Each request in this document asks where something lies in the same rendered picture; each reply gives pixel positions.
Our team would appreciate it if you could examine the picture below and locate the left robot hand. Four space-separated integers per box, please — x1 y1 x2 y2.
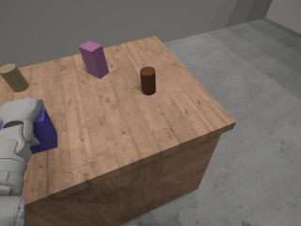
0 97 45 147

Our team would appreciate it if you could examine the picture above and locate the sponge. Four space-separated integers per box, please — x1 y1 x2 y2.
0 108 57 154

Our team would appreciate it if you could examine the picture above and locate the robot left forearm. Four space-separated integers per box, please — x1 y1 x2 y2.
0 118 34 197

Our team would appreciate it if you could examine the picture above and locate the table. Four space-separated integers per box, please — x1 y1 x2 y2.
0 36 236 226

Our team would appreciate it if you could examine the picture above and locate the left robot upper arm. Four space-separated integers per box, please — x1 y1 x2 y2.
0 196 25 226

